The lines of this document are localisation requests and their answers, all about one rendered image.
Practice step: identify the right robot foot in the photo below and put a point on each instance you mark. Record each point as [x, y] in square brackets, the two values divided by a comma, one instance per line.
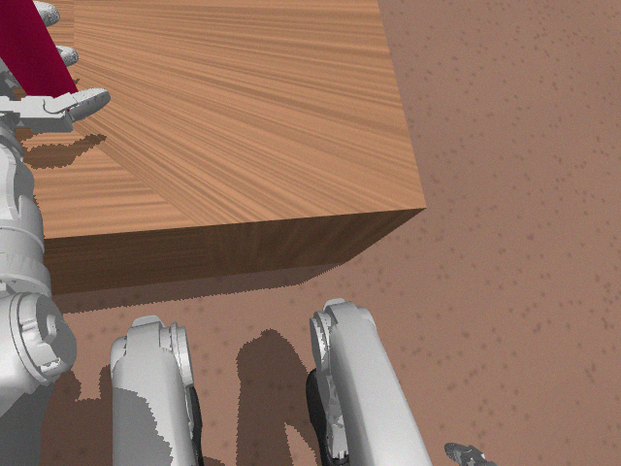
[318, 421]

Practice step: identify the left robot hand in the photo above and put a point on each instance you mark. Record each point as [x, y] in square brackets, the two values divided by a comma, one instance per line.
[43, 114]

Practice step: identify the right robot hand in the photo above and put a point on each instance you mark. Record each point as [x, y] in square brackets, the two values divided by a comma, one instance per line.
[466, 456]

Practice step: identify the can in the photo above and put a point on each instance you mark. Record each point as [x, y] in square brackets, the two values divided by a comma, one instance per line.
[29, 52]

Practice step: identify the left robot arm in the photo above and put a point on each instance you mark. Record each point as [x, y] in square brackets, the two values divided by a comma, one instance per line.
[36, 344]

